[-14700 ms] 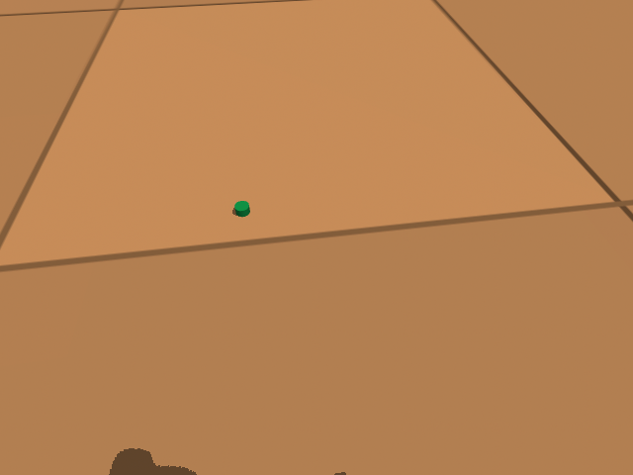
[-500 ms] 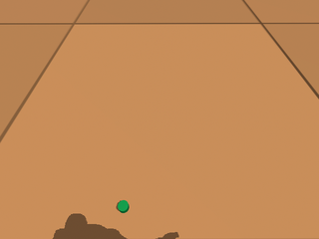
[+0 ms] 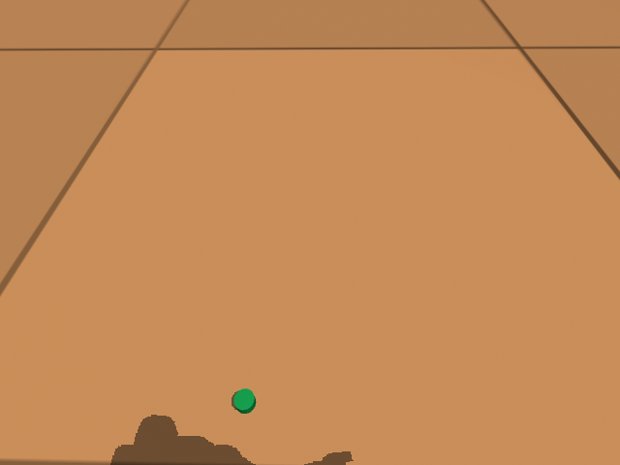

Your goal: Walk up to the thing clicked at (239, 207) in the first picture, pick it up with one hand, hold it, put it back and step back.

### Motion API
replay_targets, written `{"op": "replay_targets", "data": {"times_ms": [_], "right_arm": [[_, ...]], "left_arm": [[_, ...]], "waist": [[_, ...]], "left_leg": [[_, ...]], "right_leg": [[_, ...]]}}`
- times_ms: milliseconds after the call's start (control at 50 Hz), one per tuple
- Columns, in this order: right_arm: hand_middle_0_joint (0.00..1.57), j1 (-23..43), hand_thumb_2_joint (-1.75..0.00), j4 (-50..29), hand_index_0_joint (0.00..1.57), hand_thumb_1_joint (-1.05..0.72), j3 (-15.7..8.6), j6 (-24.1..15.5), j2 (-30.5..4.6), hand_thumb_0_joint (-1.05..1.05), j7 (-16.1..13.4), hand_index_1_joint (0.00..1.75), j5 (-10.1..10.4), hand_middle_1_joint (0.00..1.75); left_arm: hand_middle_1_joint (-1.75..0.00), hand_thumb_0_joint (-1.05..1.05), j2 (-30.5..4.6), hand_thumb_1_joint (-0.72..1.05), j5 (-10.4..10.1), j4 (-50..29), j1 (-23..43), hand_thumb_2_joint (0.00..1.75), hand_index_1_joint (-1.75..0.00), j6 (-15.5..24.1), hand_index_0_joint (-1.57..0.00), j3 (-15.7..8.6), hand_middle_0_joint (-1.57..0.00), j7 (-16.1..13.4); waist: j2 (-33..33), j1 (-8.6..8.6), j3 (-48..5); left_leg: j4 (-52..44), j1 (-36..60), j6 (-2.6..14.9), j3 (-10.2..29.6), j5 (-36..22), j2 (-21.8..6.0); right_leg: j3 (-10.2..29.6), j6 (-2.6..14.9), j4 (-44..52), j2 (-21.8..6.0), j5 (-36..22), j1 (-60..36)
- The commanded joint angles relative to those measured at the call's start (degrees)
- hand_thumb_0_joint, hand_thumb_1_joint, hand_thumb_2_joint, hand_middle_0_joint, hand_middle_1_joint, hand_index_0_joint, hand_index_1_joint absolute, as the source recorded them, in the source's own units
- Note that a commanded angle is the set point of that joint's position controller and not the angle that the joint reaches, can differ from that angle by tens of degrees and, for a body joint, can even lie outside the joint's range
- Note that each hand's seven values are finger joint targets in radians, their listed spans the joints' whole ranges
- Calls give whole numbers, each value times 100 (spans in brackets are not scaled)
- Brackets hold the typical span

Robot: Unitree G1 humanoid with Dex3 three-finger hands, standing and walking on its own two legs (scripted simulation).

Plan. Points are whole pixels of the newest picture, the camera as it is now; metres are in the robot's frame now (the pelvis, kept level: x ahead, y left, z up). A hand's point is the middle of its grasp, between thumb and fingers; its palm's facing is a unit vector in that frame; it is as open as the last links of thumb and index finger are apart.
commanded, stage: walk up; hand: left
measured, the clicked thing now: (245, 401) +0.43 +0.23 -0.76
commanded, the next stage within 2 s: stand in 0.22 s
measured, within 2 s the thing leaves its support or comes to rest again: neither
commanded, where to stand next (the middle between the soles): +0.03 +0.00 m, yaw -2 degrees
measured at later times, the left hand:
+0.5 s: hand out of the picture +0.06 +0.25 -0.16, palm faces -0.02 -0.94 -0.34, open 7.4 cm
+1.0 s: hand out of the picture +0.04 +0.25 -0.16, palm faces -0.03 -0.94 -0.34, open 7.4 cm
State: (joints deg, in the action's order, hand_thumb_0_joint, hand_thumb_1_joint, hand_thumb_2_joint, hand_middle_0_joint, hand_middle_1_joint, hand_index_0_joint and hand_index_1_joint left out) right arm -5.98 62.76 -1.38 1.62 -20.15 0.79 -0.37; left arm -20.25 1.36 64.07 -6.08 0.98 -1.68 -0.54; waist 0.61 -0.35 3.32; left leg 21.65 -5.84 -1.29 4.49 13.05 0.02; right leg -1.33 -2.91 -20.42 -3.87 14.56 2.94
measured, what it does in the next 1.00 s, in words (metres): stands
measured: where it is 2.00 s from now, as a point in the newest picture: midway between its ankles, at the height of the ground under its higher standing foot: outside the picture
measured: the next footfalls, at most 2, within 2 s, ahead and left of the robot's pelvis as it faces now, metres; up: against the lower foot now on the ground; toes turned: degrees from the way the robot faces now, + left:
none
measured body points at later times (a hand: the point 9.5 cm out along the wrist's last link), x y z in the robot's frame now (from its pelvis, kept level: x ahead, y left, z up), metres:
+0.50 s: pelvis -0.01 +0.00 +0.00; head +0.00 +0.00 +0.45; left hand +0.06 +0.30 -0.13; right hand +0.07 -0.30 -0.13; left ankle -0.01 +0.14 -0.74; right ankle -0.04 -0.15 -0.74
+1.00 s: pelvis -0.03 +0.00 +0.00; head -0.02 +0.00 +0.45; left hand +0.04 +0.30 -0.13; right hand +0.04 -0.31 -0.13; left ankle -0.01 +0.14 -0.74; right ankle -0.04 -0.15 -0.74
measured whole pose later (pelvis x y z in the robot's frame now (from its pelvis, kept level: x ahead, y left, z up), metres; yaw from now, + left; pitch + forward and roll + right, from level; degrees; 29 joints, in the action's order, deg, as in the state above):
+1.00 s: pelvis -0.03 +0.00 +0.00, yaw -1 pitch -3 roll +0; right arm -7.7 63.2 0.2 0.0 -20.2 0.3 -0.6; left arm -20.5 1.0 63.8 -7.7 0.1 -0.9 0.6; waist 0.2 0.0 3.7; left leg 20.7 -8.1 -2.1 4.1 10.2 -1.2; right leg -0.8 -2.3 -19.6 -2.7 11.5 5.6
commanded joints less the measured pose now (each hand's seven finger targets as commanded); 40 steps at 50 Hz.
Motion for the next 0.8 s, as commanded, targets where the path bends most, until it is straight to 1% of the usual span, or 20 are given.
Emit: {"op": "replay_targets", "data": {"times_ms": [0,60,80,180,200,220,260,300,320,380,400,480,580,620,640,680,700,720,740,780], "right_arm": [[20,209,-90,-380,20,-90,-241,-136,-1184,0,-64,30,-16,30],[20,168,-90,-371,20,-90,-239,-137,-1203,0,-74,30,-20,30],[20,209,-90,-388,20,-90,-223,-144,-1167,0,-66,30,-22,30],[20,194,-90,-402,20,-90,-239,-146,-1195,0,-70,30,-23,30],[20,192,-90,-462,20,-90,-187,-201,-1160,0,-116,30,-20,30],[20,93,-90,-438,20,-90,-182,-236,-1223,0,-128,30,-12,30],[20,106,-90,-438,20,-90,-182,-258,-1238,0,-145,30,-21,30],[20,109,-90,-448,20,-90,-162,-268,-1239,0,-145,30,-15,30],[20,134,-90,-454,20,-90,-159,-272,-1229,0,-149,30,-19,30],[20,128,-90,-451,20,-90,-124,-285,-1202,0,-151,30,-15,30],[20,133,-90,-449,20,-90,-118,-287,-1231,0,-150,30,-12,30],[20,123,-90,-436,20,-90,-99,-303,-1212,0,-149,30,-26,30],[20,105,-90,-414,20,-90,-97,-303,-1222,0,-146,30,-25,30],[20,131,-90,-388,20,-90,-100,-303,-1252,0,-146,30,-16,30],[20,74,-90,-383,20,-90,-90,-293,-1244,0,-141,30,-15,30],[20,98,-90,-386,20,-90,-99,-296,-1256,0,-139,30,-20,30],[20,89,-90,-374,20,-90,-90,-295,-1223,0,-128,30,-21,30],[20,55,-90,-367,20,-90,-93,-286,-1256,0,-132,30,-17,30],[20,87,-90,-370,20,-90,-104,-292,-1236,0,-127,30,-24,30],[20,43,-90,-353,20,-90,-105,-291,-1261,0,-118,30,-22,30]], "left_arm": [[-30,0,-1289,90,-20,-400,258,90,-30,123,-20,-242,-20,-82],[-30,0,-1296,90,-8,-441,267,90,-30,115,-20,-246,-20,-79],[-30,0,-1277,90,-35,-404,208,90,-30,113,-20,-247,-20,-75],[-30,0,-1278,90,-27,-407,195,90,-30,115,-20,-242,-20,-75],[-30,0,-1214,90,-63,-395,129,90,-30,60,-20,-213,-20,-71],[-30,0,-1181,90,-77,-413,123,90,-30,44,-20,-205,-20,-57],[-30,0,-1200,90,-83,-432,86,90,-30,20,-20,-213,-20,-46],[-30,0,-1195,90,-78,-431,69,90,-30,14,-20,-199,-20,-26],[-30,0,-1229,90,-80,-430,37,90,-30,16,-20,-209,-20,-21],[-30,0,-1232,90,-60,-417,19,90,-30,8,-20,-194,-20,-11],[-30,0,-1209,90,-64,-416,15,90,-30,8,-20,-185,-20,-5],[-30,0,-1239,90,-68,-420,44,90,-30,11,-20,-179,-20,13],[-30,0,-1236,90,-68,-395,19,90,-30,13,-20,-163,-20,17],[-30,0,-1209,90,-77,-384,-12,90,-30,10,-20,-150,-20,21],[-30,0,-1196,90,-69,-390,26,90,-30,13,-20,-139,-20,28],[-30,0,-1224,90,-74,-382,-27,90,-30,20,-20,-147,-20,22],[-30,0,-1233,90,-67,-368,22,90,-30,19,-20,-142,-20,22],[-30,0,-1218,90,-65,-375,43,90,-30,13,-20,-142,-20,25],[-30,0,-1249,90,-64,-375,10,90,-30,17,-20,-150,-20,25],[-30,0,-1237,90,-64,-353,2,90,-30,19,-20,-140,-20,32]], "waist": [[-89,-1,-467],[-26,6,-460],[13,-36,-420],[-4,-22,-387],[-230,-9,-158],[-141,22,-200],[-37,1,-374],[45,17,-418],[29,-6,-519],[36,10,-479],[53,-2,-501],[79,13,-505],[-10,13,-472],[44,-17,-438],[37,21,-402],[-6,1,-402],[-19,20,-304],[-8,30,-280],[-51,-8,-318],[-22,28,-283]], "left_leg": [[-199,-101,345,154,-1507,-428],[-268,-212,338,170,-1352,-416],[-271,-146,327,197,-1436,-421],[-235,-160,348,216,-1468,-415],[-262,-141,292,278,-1881,-583],[-273,-97,266,269,-1928,-581],[-253,-15,249,268,-1909,-601],[-309,-91,245,257,-1707,-591],[-274,8,262,243,-1750,-617],[-357,-61,238,243,-1543,-602],[-323,-65,268,243,-1498,-621],[-329,-54,232,206,-1611,-609],[-310,-69,231,221,-1505,-635],[-322,-97,238,237,-1336,-637],[-363,-193,234,220,-1278,-608],[-337,-151,243,219,-1217,-611],[-399,-210,204,245,-1143,-601],[-406,-290,239,233,-933,-602],[-412,-209,212,269,-964,-618],[-427,-286,223,263,-844,-595]], "right_leg": [[157,393,212,-322,-1310,-168],[182,404,213,-349,-1188,-220],[145,387,198,-323,-1199,-149],[114,366,238,-301,-1234,-132],[180,347,282,-360,-1448,151],[203,335,310,-361,-1426,118],[194,349,294,-353,-1339,53],[214,340,344,-347,-1248,-8],[237,362,318,-360,-1295,-46],[257,355,338,-349,-1160,15],[267,358,348,-356,-1167,-15],[305,370,333,-357,-1264,52],[329,374,367,-366,-1112,133],[340,378,385,-360,-1006,103],[344,377,401,-364,-1010,121],[353,366,418,-356,-982,154],[343,367,421,-342,-850,217],[363,371,443,-355,-752,190],[352,372,430,-348,-664,231],[378,365,475,-350,-660,233]]}}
